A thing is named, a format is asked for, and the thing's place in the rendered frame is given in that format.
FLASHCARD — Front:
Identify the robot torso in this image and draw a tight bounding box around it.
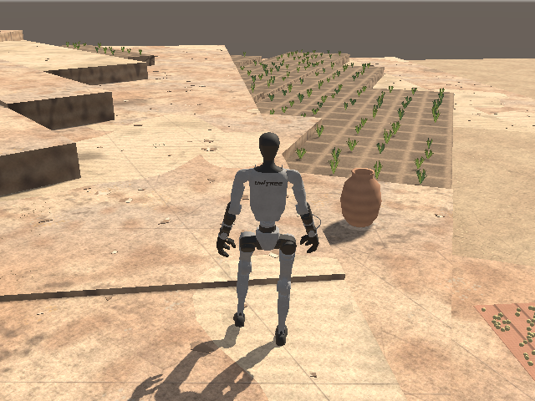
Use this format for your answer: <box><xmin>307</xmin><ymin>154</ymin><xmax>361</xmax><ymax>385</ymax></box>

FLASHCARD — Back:
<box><xmin>249</xmin><ymin>165</ymin><xmax>288</xmax><ymax>251</ymax></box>

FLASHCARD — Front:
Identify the robot left upper arm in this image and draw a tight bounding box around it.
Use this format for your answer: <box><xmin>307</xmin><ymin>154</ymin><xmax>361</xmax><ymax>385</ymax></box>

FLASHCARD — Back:
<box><xmin>228</xmin><ymin>168</ymin><xmax>252</xmax><ymax>215</ymax></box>

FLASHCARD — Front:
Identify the robot right upper arm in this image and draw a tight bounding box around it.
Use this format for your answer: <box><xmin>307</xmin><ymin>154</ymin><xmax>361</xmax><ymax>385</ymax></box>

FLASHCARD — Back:
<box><xmin>286</xmin><ymin>169</ymin><xmax>309</xmax><ymax>215</ymax></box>

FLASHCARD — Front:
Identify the left robot thigh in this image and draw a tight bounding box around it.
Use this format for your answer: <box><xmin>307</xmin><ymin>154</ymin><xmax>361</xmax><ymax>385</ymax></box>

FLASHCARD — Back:
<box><xmin>239</xmin><ymin>231</ymin><xmax>257</xmax><ymax>275</ymax></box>

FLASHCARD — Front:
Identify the left robot hand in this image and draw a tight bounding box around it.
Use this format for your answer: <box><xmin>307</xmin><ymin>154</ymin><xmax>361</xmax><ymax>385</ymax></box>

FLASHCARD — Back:
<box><xmin>217</xmin><ymin>237</ymin><xmax>236</xmax><ymax>257</ymax></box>

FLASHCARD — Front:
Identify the robot left forearm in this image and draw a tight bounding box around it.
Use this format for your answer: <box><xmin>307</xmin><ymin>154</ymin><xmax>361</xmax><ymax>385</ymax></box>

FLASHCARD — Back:
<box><xmin>218</xmin><ymin>202</ymin><xmax>236</xmax><ymax>240</ymax></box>

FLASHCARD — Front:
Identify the robot right forearm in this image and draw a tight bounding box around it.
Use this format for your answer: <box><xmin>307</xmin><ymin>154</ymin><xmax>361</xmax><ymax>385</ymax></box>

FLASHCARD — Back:
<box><xmin>300</xmin><ymin>202</ymin><xmax>317</xmax><ymax>237</ymax></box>

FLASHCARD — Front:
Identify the right robot hand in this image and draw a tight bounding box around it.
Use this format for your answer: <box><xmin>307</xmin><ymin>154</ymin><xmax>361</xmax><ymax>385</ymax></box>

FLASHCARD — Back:
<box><xmin>300</xmin><ymin>234</ymin><xmax>319</xmax><ymax>253</ymax></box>

